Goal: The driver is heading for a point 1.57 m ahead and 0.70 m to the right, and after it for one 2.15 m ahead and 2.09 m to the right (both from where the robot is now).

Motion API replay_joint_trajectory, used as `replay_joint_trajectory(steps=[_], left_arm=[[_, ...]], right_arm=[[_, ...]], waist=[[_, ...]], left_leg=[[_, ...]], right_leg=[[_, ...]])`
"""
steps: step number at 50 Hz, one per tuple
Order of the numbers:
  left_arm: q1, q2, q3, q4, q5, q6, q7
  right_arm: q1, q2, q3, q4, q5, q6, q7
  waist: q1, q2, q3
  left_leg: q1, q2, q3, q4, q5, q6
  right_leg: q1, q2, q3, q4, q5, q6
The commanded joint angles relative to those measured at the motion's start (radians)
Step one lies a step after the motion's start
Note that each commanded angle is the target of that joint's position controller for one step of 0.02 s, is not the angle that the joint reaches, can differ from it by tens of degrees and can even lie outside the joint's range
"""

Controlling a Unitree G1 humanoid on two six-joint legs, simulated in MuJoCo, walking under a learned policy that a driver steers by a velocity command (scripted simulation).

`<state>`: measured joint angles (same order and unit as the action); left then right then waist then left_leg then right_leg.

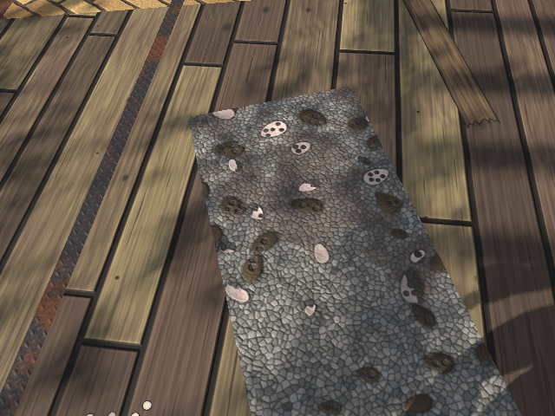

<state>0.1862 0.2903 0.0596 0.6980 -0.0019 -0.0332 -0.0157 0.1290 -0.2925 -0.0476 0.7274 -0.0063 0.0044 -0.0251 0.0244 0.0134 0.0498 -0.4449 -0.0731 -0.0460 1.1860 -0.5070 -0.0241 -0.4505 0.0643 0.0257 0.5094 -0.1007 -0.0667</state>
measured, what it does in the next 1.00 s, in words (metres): steps on the spot, turning right: left foot, then right foot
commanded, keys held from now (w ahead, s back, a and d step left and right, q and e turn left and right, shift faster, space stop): e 0.82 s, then no key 0.18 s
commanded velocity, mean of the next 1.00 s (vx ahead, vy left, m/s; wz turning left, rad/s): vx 0.02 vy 0.00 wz -0.53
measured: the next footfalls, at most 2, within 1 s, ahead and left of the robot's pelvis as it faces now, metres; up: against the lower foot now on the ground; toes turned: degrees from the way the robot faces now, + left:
left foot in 0.30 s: +0.13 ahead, +0.15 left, +0.00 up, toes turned -17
right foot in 0.72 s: +0.02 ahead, -0.09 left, +0.00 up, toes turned -28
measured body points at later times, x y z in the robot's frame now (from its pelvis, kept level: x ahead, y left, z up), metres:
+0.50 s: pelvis +0.04 +0.05 +0.01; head +0.08 +0.07 +0.46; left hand +0.28 +0.29 -0.09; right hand +0.09 -0.26 -0.07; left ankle +0.09 +0.16 -0.73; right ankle +0.00 -0.08 -0.64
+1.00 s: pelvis +0.03 +0.01 +0.01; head +0.04 -0.03 +0.46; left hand +0.32 +0.15 -0.06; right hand -0.01 -0.31 -0.10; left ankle +0.12 +0.13 -0.67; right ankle -0.02 -0.07 -0.73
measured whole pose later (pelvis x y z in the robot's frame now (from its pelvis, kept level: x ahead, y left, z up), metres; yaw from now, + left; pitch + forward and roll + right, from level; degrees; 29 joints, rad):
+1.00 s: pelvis +0.03 +0.01 +0.01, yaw -34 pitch +2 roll +1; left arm 0.16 0.28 0.06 0.63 0.00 0.03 0.02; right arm 0.15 -0.31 -0.08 0.72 0.00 0.02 -0.03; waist 0.00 0.03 0.04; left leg -0.50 0.03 -0.03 0.93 -0.35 -0.09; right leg -0.27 0.05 0.08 0.45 -0.21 -0.05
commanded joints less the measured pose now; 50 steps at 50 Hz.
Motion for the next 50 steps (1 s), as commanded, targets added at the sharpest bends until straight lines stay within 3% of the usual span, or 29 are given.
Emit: replay_joint_trajectory(steps=[1, 3, 6, 11, 14, 15, 16, 17, 18, 19, 20, 21, 23, 26, 29, 32, 34, 35, 36, 37, 38, 39, 40, 41, 42, 44, 48, 50], left_arm=[[-0.016, 0.135, 0.036, -0.090, -0.002, 0.023, 0.022], [-0.006, 0.155, 0.048, -0.098, 0.007, 0.035, 0.032], [-0.010, 0.178, 0.060, -0.110, -0.002, 0.046, 0.045], [-0.024, 0.174, 0.064, -0.127, -0.005, 0.070, 0.047], [-0.043, 0.161, 0.061, -0.135, -0.020, 0.083, 0.049], [-0.020, 0.126, 0.050, -0.139, -0.017, 0.084, 0.049], [-0.037, 0.095, 0.044, -0.177, -0.021, 0.075, 0.045], [-0.014, 0.162, 0.065, -0.163, -0.002, 0.060, 0.041], [0.017, 0.199, 0.082, -0.132, -0.008, 0.060, 0.036], [0.047, 0.189, 0.084, -0.103, -0.012, 0.070, 0.037], [0.059, 0.166, 0.079, -0.091, -0.009, 0.081, 0.041], [0.056, 0.138, 0.070, -0.091, -0.012, 0.088, 0.040], [0.003, 0.111, 0.058, -0.118, -0.023, 0.091, 0.035], [-0.070, 0.090, 0.044, -0.158, -0.024, 0.087, 0.027], [-0.078, 0.080, 0.035, -0.174, -0.019, 0.087, 0.013], [-0.060, 0.100, 0.044, -0.175, -0.021, 0.096, 0.003], [-0.017, 0.097, 0.050, -0.165, -0.022, 0.099, -0.004], [0.025, 0.101, 0.057, -0.148, -0.020, 0.099, -0.003], [0.065, 0.143, 0.073, -0.139, -0.019, 0.097, 0.006], [0.100, 0.274, 0.101, -0.159, -0.013, 0.091, 0.024], [0.095, 0.279, 0.093, -0.174, 0.024, 0.067, 0.014], [0.080, 0.236, 0.081, -0.167, 0.029, 0.047, 0.008], [0.031, 0.207, 0.072, -0.156, 0.016, 0.037, 0.013], [-0.011, 0.183, 0.065, -0.159, -0.001, 0.038, 0.020], [-0.048, 0.165, 0.055, -0.161, -0.012, 0.042, 0.026], [-0.057, 0.144, 0.042, -0.158, -0.002, 0.047, 0.037], [-0.043, 0.141, 0.036, -0.135, 0.005, 0.050, 0.045], [-0.047, 0.149, 0.036, -0.127, 0.009, 0.053, 0.043]], right_arm=[[0.024, -0.088, -0.028, -0.075, 0.002, 0.012, -0.010], [0.045, -0.066, -0.024, -0.063, 0.004, 0.008, -0.015], [0.043, -0.066, -0.024, -0.054, 0.003, 0.002, -0.017], [0.029, -0.079, -0.034, -0.061, 0.011, -0.019, -0.004], [0.097, -0.089, -0.048, -0.041, 0.012, -0.036, 0.008], [0.125, -0.149, -0.064, -0.043, -0.004, -0.036, 0.004], [0.110, -0.240, -0.085, -0.039, -0.034, -0.025, -0.001], [0.060, -0.197, -0.076, -0.072, -0.056, -0.029, 0.000], [0.008, -0.145, -0.060, -0.096, -0.046, -0.032, -0.008], [-0.030, -0.117, -0.053, -0.105, -0.027, -0.031, -0.012], [-0.040, -0.102, -0.048, -0.108, -0.009, -0.030, -0.016], [-0.031, -0.098, -0.042, -0.107, -0.003, -0.026, -0.019], [0.007, -0.106, -0.045, -0.101, -0.010, -0.014, -0.024], [0.064, -0.140, -0.059, -0.088, -0.012, -0.001, -0.029], [0.046, -0.178, -0.074, -0.091, -0.004, 0.005, -0.020], [0.039, -0.190, -0.082, -0.085, 0.012, 0.003, -0.007], [0.018, -0.192, -0.084, -0.080, 0.031, 0.001, -0.003], [0.023, -0.175, -0.081, -0.071, 0.040, -0.002, -0.002], [0.080, -0.137, -0.072, -0.049, 0.029, -0.007, 0.002], [0.075, -0.060, -0.045, -0.089, -0.032, -0.010, 0.008], [-0.024, -0.089, -0.050, -0.128, -0.026, -0.015, -0.001], [-0.062, -0.130, -0.062, -0.130, -0.004, -0.011, -0.007], [-0.058, -0.136, -0.067, -0.122, 0.005, -0.008, -0.011], [-0.043, -0.134, -0.070, -0.103, -0.003, -0.005, -0.020], [-0.020, -0.141, -0.073, -0.096, -0.008, -0.001, -0.023], [0.022, -0.121, -0.069, -0.077, 0.000, 0.000, -0.015], [-0.005, -0.077, -0.046, -0.080, 0.005, 0.002, -0.007], [-0.016, -0.076, -0.041, -0.085, 0.006, 0.002, -0.001]], waist=[[-0.036, -0.093, -0.146], [-0.032, -0.137, -0.162], [-0.020, -0.141, -0.196], [-0.003, -0.174, -0.175], [-0.045, -0.168, -0.163], [-0.039, -0.079, -0.171], [-0.004, 0.234, -0.109], [-0.012, 0.255, -0.112], [0.009, 0.166, -0.113], [0.024, 0.113, -0.101], [0.018, 0.102, -0.093], [0.007, 0.101, -0.084], [-0.024, 0.125, -0.074], [-0.073, 0.161, -0.101], [-0.076, 0.179, -0.119], [-0.070, 0.192, -0.122], [-0.034, 0.181, -0.122], [-0.012, 0.159, -0.130], [-0.008, 0.053, -0.150], [-0.030, -0.280, -0.170], [0.032, -0.292, -0.201], [0.045, -0.189, -0.181], [0.012, -0.163, -0.140], [-0.006, -0.121, -0.130], [-0.026, -0.131, -0.127], [-0.041, -0.144, -0.161], [-0.017, -0.149, -0.155], [-0.004, -0.162, -0.137]], left_leg=[[-0.102, 0.061, -0.042, -0.111, 0.058, -0.022], [-0.050, 0.041, -0.025, -0.233, 0.067, -0.041], [0.006, 0.038, -0.039, -0.348, 0.140, -0.055], [0.055, 0.030, -0.048, -0.505, 0.170, -0.038], [0.208, 0.042, -0.026, -0.762, 0.299, 0.006], [0.304, 0.189, -0.142, -0.834, 0.296, 0.059], [0.308, 0.377, -0.386, -0.906, 0.378, 0.198], [0.258, 0.482, -0.487, -0.921, 0.474, 0.289], [0.243, 0.446, -0.399, -0.894, 0.517, 0.272], [0.244, 0.379, -0.292, -0.869, 0.529, 0.225], [0.270, 0.344, -0.232, -0.852, 0.543, 0.202], [0.276, 0.328, -0.183, -0.847, 0.593, 0.202], [0.312, 0.302, -0.111, -0.853, 0.619, 0.212], [0.414, 0.338, -0.091, -0.841, 0.656, 0.236], [0.377, 0.364, -0.043, -0.836, 0.686, 0.240], [0.361, 0.384, -0.018, -0.812, 0.694, 0.232], [0.342, 0.382, 0.010, -0.754, 0.680, 0.197], [0.302, 0.360, 0.047, -0.694, 0.629, 0.155], [0.187, 0.311, 0.119, -0.565, 0.494, 0.078], [-0.125, 0.184, 0.209, -0.236, -0.036, -0.031], [-0.244, 0.087, 0.056, -0.044, -0.204, -0.061], [-0.254, 0.109, -0.004, 0.034, -0.146, -0.055], [-0.260, 0.122, -0.017, 0.024, -0.054, -0.044], [-0.258, 0.129, -0.026, -0.008, 0.015, -0.045], [-0.229, 0.126, -0.022, -0.020, 0.068, -0.053], [-0.155, 0.105, -0.003, -0.028, 0.136, -0.066], [-0.078, 0.111, 0.004, -0.254, 0.173, -0.071], [-0.015, 0.112, 0.007, -0.344, 0.158, -0.064]], right_leg=[[0.200, -0.231, 0.357, -0.211, 0.043, -0.163], [0.188, -0.206, 0.336, -0.209, 0.069, -0.163], [0.178, -0.199, 0.352, -0.199, 0.007, -0.156], [0.177, -0.188, 0.440, -0.188, -0.125, -0.131], [0.131, -0.137, 0.439, -0.123, -0.138, -0.079], [0.041, -0.080, 0.378, -0.012, -0.261, -0.029], [-0.160, 0.082, 0.155, 0.193, -0.432, 0.031], [-0.181, 0.047, 0.131, 0.458, -0.499, 0.076], [-0.168, 0.023, 0.142, 0.582, -0.444, 0.092], [-0.167, 0.015, 0.123, 0.638, -0.391, 0.110], [-0.192, 0.007, 0.114, 0.696, -0.341, 0.128], [-0.203, 0.000, 0.099, 0.732, -0.320, 0.143], [-0.217, -0.019, 0.044, 0.672, -0.278, 0.164], [-0.205, -0.061, 0.018, 0.517, -0.286, 0.182], [-0.071, -0.084, -0.033, 0.366, -0.311, 0.165], [0.021, -0.073, -0.077, 0.231, -0.291, 0.133], [0.111, -0.060, -0.101, 0.060, -0.190, 0.089], [0.204, -0.038, -0.109, -0.059, -0.092, 0.056], [0.359, -0.070, -0.020, -0.134, 0.075, 0.016], [0.556, -0.352, 0.356, -0.112, 0.518, -0.098], [0.466, -0.474, 0.504, -0.127, 0.569, -0.295], [0.440, -0.417, 0.426, -0.147, 0.470, -0.284], [0.408, -0.353, 0.348, -0.146, 0.390, -0.225], [0.392, -0.308, 0.312, -0.144, 0.328, -0.178], [0.363, -0.289, 0.281, -0.144, 0.352, -0.164], [0.337, -0.264, 0.241, -0.146, 0.385, -0.165], [0.330, -0.248, 0.232, -0.146, 0.269, -0.158], [0.290, -0.253, 0.252, -0.150, 0.188, -0.166]])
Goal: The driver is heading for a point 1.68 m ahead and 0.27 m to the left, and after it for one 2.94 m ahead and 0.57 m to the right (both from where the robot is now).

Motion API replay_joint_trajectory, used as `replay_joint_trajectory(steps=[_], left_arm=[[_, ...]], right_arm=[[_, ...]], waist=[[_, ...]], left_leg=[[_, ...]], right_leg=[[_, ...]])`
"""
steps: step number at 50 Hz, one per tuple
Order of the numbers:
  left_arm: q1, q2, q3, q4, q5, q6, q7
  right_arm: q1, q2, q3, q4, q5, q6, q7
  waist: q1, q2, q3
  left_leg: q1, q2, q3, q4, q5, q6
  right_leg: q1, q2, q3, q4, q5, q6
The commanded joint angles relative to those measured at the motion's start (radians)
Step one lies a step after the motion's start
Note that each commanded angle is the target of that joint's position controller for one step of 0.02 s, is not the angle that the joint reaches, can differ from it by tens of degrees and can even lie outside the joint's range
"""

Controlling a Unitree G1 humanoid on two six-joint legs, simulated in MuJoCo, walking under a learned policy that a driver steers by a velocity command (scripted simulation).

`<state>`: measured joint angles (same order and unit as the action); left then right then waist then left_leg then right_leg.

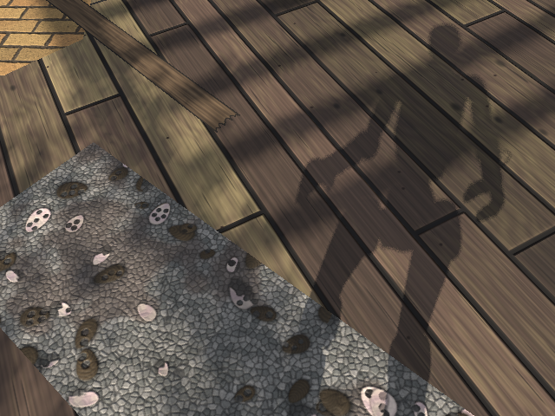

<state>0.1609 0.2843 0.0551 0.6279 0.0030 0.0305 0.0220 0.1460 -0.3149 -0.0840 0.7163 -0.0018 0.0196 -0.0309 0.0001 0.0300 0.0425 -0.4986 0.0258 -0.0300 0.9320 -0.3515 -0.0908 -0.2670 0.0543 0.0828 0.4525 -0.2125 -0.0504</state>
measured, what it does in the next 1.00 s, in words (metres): walks ahead: left foot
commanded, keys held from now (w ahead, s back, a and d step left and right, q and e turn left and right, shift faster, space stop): no key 0.42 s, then w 0.20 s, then w+q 0.38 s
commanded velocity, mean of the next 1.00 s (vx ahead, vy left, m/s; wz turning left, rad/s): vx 0.18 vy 0.00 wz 0.05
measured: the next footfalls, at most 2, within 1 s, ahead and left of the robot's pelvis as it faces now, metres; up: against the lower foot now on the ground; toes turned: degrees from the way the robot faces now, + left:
left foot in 0.14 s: +0.05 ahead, +0.15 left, +0.00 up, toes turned -2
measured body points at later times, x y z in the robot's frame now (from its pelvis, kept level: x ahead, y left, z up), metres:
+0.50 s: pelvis +0.02 +0.04 -0.01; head +0.02 +0.04 +0.44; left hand +0.13 +0.30 -0.13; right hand +0.15 -0.22 -0.11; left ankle +0.01 +0.15 -0.74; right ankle +0.01 -0.09 -0.74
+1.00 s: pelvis +0.17 +0.01 -0.01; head +0.20 +0.00 +0.44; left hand +0.12 +0.27 -0.14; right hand +0.40 -0.20 -0.11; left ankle +0.33 +0.18 -0.69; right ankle +0.04 -0.09 -0.74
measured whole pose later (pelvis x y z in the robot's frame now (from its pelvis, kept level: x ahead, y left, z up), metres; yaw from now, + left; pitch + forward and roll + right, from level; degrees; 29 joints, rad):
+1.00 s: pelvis +0.17 +0.01 -0.01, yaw +7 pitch +1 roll -1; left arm 0.43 0.22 0.04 0.87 0.01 -0.09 0.01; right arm 0.14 -0.27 -0.05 0.68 0.03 -0.04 0.04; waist 0.09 0.04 0.03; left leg -0.69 0.06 -0.02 0.77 -0.01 0.01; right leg 0.11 0.02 -0.16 0.20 -0.34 -0.02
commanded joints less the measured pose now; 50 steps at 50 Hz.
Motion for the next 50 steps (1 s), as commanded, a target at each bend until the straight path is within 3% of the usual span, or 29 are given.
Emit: replay_joint_trajectory(steps=[1, 3, 5, 6, 7, 8, 9, 10, 11, 14, 21, 23, 24, 26, 27, 28, 30, 32, 33, 34, 35, 36, 37, 38, 39, 41, 43, 46, 50], left_arm=[[-0.022, 0.157, 0.039, -0.052, 0.006, -0.010, 0.001], [-0.023, 0.151, 0.033, -0.040, 0.006, -0.009, -0.007], [-0.044, 0.129, 0.021, -0.028, -0.001, -0.009, -0.011], [-0.050, 0.109, 0.012, -0.020, -0.007, -0.011, -0.012], [-0.012, 0.080, 0.001, -0.005, 0.000, -0.018, -0.012], [0.034, 0.064, -0.003, 0.003, 0.022, -0.028, -0.014], [0.076, 0.054, 0.000, 0.010, 0.016, -0.031, -0.014], [0.041, 0.086, 0.003, 0.022, 0.026, -0.028, -0.010], [0.002, 0.100, 0.010, 0.022, 0.022, -0.023, -0.009], [-0.010, 0.083, 0.010, 0.031, 0.013, -0.008, -0.006], [0.020, 0.057, 0.011, 0.085, 0.008, -0.018, -0.002], [0.047, 0.051, 0.011, 0.108, 0.004, -0.016, 0.003], [0.055, 0.057, 0.014, 0.111, -0.001, -0.019, 0.004], [0.033, 0.046, 0.014, 0.092, -0.012, -0.042, 0.000], [0.012, 0.042, 0.014, 0.081, -0.019, -0.058, -0.004], [-0.007, 0.046, 0.016, 0.075, -0.023, -0.073, -0.008], [0.019, 0.046, 0.018, 0.083, -0.029, -0.093, -0.022], [0.131, 0.040, 0.024, 0.141, -0.025, -0.109, -0.035], [0.207, 0.057, 0.035, 0.176, -0.015, -0.111, -0.036], [0.320, 0.113, 0.052, 0.195, -0.009, -0.116, -0.029], [0.391, 0.227, 0.078, 0.197, -0.005, -0.123, -0.034], [0.368, 0.167, 0.061, 0.188, 0.006, -0.134, -0.032], [0.318, 0.113, 0.044, 0.175, 0.002, -0.142, -0.025], [0.278, 0.096, 0.038, 0.163, 0.000, -0.146, -0.023], [0.248, 0.090, 0.034, 0.164, -0.002, -0.145, -0.022], [0.238, 0.046, 0.019, 0.167, 0.009, -0.141, -0.022], [0.248, 0.058, 0.021, 0.174, 0.009, -0.139, -0.019], [0.224, 0.091, 0.023, 0.176, 0.010, -0.132, -0.009], [0.272, 0.125, 0.027, 0.205, -0.005, -0.125, -0.001]], right_arm=[[-0.034, -0.059, -0.005, -0.075, 0.003, -0.014, 0.007], [-0.032, -0.067, -0.006, -0.078, 0.008, -0.018, 0.011], [-0.005, -0.053, -0.003, -0.070, 0.008, -0.025, 0.017], [0.023, -0.039, 0.002, -0.060, 0.001, -0.032, 0.021], [0.032, -0.053, 0.004, -0.062, -0.015, -0.038, 0.022], [0.045, -0.121, -0.006, -0.074, -0.027, -0.041, 0.017], [-0.005, -0.120, -0.003, -0.058, -0.028, -0.041, 0.021], [-0.051, -0.053, 0.013, -0.078, -0.021, -0.046, 0.029], [-0.053, -0.040, 0.017, -0.076, -0.021, -0.050, 0.031], [-0.012, -0.058, 0.018, -0.064, -0.018, -0.065, 0.027], [0.011, -0.038, 0.031, -0.060, -0.013, -0.057, 0.017], [0.029, -0.045, 0.030, -0.050, -0.009, -0.051, 0.015], [0.042, -0.068, 0.022, -0.046, -0.002, -0.047, 0.013], [0.101, -0.103, 0.014, -0.027, 0.011, -0.047, 0.006], [0.121, -0.122, 0.008, -0.016, 0.014, -0.051, 0.004], [0.130, -0.129, 0.005, -0.011, 0.015, -0.056, 0.002], [0.101, -0.128, 0.004, -0.015, 0.019, -0.062, 0.007], [0.023, -0.113, 0.009, -0.032, 0.036, -0.053, 0.016], [0.012, -0.080, 0.018, -0.036, 0.032, -0.051, 0.019], [-0.027, -0.012, 0.040, -0.060, 0.024, -0.057, 0.024], [-0.036, 0.010, 0.046, -0.111, 0.037, -0.073, 0.019], [-0.024, -0.063, 0.023, -0.099, 0.054, -0.086, 0.013], [0.022, -0.074, 0.015, -0.080, 0.065, -0.094, 0.020], [0.047, -0.063, 0.016, -0.058, 0.060, -0.095, 0.026], [0.033, -0.058, 0.013, -0.055, 0.048, -0.096, 0.029], [0.034, -0.040, 0.012, -0.046, 0.040, -0.089, 0.047], [0.024, -0.014, 0.018, -0.056, 0.037, -0.078, 0.059], [-0.069, 0.013, 0.032, -0.111, 0.032, -0.076, 0.066], [-0.188, 0.029, 0.046, -0.174, 0.030, -0.083, 0.091]], waist=[[0.026, -0.182, -0.119], [0.032, -0.184, -0.100], [0.006, -0.169, -0.090], [-0.021, -0.150, -0.089], [-0.016, -0.109, -0.105], [0.023, 0.018, -0.131], [0.083, 0.161, -0.130], [0.056, 0.129, -0.109], [0.034, 0.110, -0.083], [0.012, 0.065, -0.059], [-0.004, -0.025, -0.060], [-0.006, -0.013, -0.066], [-0.011, 0.015, -0.036], [-0.025, 0.099, 0.037], [-0.027, 0.125, 0.075], [-0.033, 0.121, 0.098], [-0.009, 0.125, 0.083], [0.063, 0.105, 0.048], [0.094, 0.075, 0.014], [0.138, -0.063, -0.021], [0.145, -0.319, -0.038], [0.137, -0.226, 0.001], [0.097, -0.157, 0.037], [0.075, -0.128, 0.035], [0.065, -0.109, 0.055], [0.059, -0.121, 0.034], [0.062, -0.110, 0.026], [0.072, -0.094, 0.067], [0.103, -0.090, 0.109]], left_leg=[[0.070, 0.011, -0.006, -0.128, -0.010, 0.008], [0.121, 0.005, -0.001, -0.202, -0.022, 0.018], [0.203, -0.003, 0.009, -0.353, 0.044, 0.035], [0.289, -0.008, 0.018, -0.501, 0.169, 0.050], [0.383, 0.034, -0.034, -0.558, 0.308, 0.068], [0.452, 0.153, -0.138, -0.537, 0.530, 0.110], [0.334, 0.189, -0.175, -0.534, 0.430, 0.193], [0.274, 0.154, -0.162, -0.559, 0.278, 0.200], [0.268, 0.112, -0.125, -0.554, 0.192, 0.167], [0.268, 0.073, -0.083, -0.533, 0.161, 0.127], [0.299, 0.047, -0.057, -0.496, 0.190, 0.129], [0.299, 0.035, -0.061, -0.521, -0.039, 0.146], [0.288, 0.050, -0.100, -0.549, -0.207, 0.175], [0.291, 0.187, -0.305, -0.675, -0.448, 0.266], [0.286, 0.265, -0.410, -0.725, -0.487, 0.312], [0.264, 0.297, -0.456, -0.745, -0.459, 0.335], [0.264, 0.282, -0.400, -0.741, -0.352, 0.319], [0.121, 0.175, -0.237, -0.681, -0.219, 0.260], [0.051, 0.118, -0.178, -0.591, -0.147, 0.227], [-0.061, 0.029, -0.081, -0.349, -0.085, 0.166], [-0.241, -0.080, 0.016, -0.050, -0.147, 0.116], [-0.327, -0.059, -0.111, 0.146, -0.233, 0.124], [-0.387, -0.025, -0.161, 0.214, -0.140, 0.147], [-0.396, -0.003, -0.161, 0.220, -0.047, 0.162], [-0.412, 0.014, -0.163, 0.197, 0.030, 0.163], [-0.348, 0.030, -0.124, 0.170, 0.135, 0.149], [-0.331, 0.031, -0.083, 0.136, 0.196, 0.119], [-0.280, 0.037, -0.020, -0.055, 0.315, 0.091], [-0.189, 0.026, 0.077, -0.252, 0.386, 0.116]], right_leg=[[0.085, -0.245, 0.207, -0.093, 0.267, -0.186], [0.060, -0.248, 0.238, -0.087, 0.227, -0.189], [0.039, -0.232, 0.250, -0.062, 0.211, -0.169], [0.013, -0.210, 0.240, -0.046, 0.191, -0.139], [-0.022, -0.175, 0.229, -0.034, 0.128, -0.085], [-0.064, -0.099, 0.159, 0.053, -0.001, -0.026], [-0.006, -0.038, 0.059, 0.041, -0.114, 0.022], [0.052, -0.052, 0.056, 0.025, -0.074, 0.050], [0.040, -0.047, 0.056, 0.024, -0.041, 0.048], [0.031, -0.057, 0.079, 0.015, 0.031, 0.028], [0.028, -0.062, 0.086, 0.006, 0.089, 0.038], [0.012, -0.028, 0.046, 0.029, -0.109, 0.033], [-0.041, -0.005, 0.013, 0.070, -0.241, 0.026], [-0.174, 0.002, -0.055, 0.203, -0.280, 0.024], [-0.215, -0.023, -0.080, 0.255, -0.247, 0.024], [-0.228, -0.054, -0.064, 0.288, -0.237, 0.018], [-0.186, -0.077, -0.068, 0.246, -0.269, -0.007], [0.111, -0.033, -0.124, 0.036, -0.090, -0.023], [0.253, -0.032, -0.101, 0.017, -0.025, -0.013], [0.375, -0.180, 0.106, -0.091, -0.138, -0.050], [0.450, -0.394, 0.503, -0.243, -0.305, -0.180], [0.413, -0.454, 0.587, -0.262, -0.325, -0.244], [0.423, -0.430, 0.489, -0.253, -0.330, -0.214], [0.425, -0.391, 0.385, -0.260, -0.279, -0.168], [0.420, -0.370, 0.296, -0.275, -0.166, -0.136], [0.383, -0.307, 0.113, -0.277, 0.089, -0.086], [0.350, -0.287, 0.006, -0.284, 0.237, -0.088], [0.261, -0.262, -0.109, -0.322, 0.277, -0.085], [0.249, -0.284, -0.195, -0.334, 0.338, -0.082]])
